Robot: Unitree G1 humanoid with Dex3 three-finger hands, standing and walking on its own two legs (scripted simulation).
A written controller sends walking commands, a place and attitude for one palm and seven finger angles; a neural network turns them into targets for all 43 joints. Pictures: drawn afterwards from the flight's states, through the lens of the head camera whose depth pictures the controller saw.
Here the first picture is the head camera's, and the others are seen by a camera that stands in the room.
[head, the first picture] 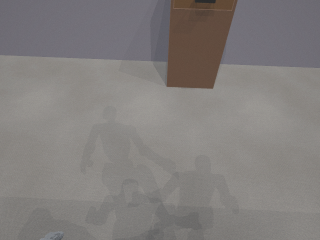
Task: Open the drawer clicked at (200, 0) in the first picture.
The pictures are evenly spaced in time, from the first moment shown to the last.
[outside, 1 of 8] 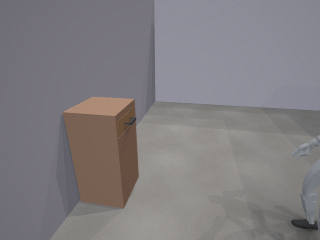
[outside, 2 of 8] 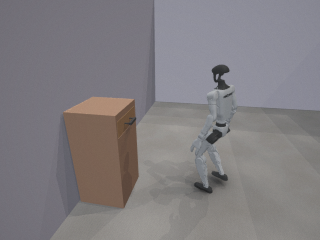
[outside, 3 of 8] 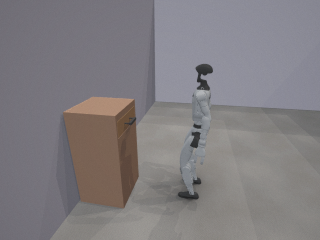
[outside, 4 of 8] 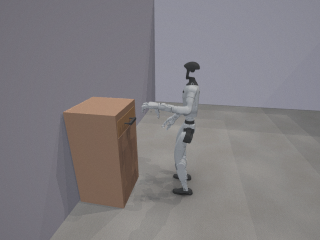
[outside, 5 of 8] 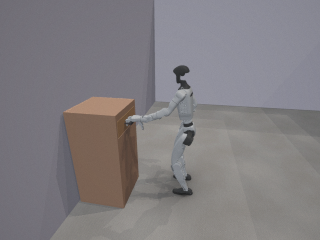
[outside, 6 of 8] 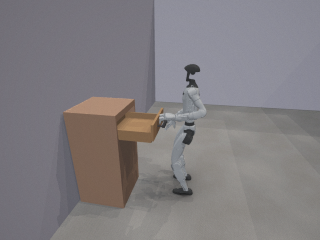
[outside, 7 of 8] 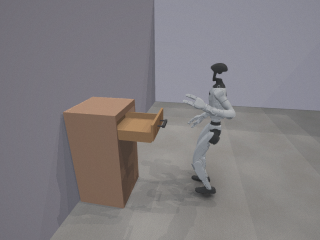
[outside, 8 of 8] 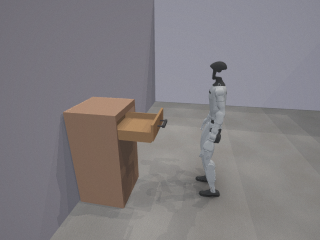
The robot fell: no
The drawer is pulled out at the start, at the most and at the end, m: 0.00 0.30 0.29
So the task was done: yes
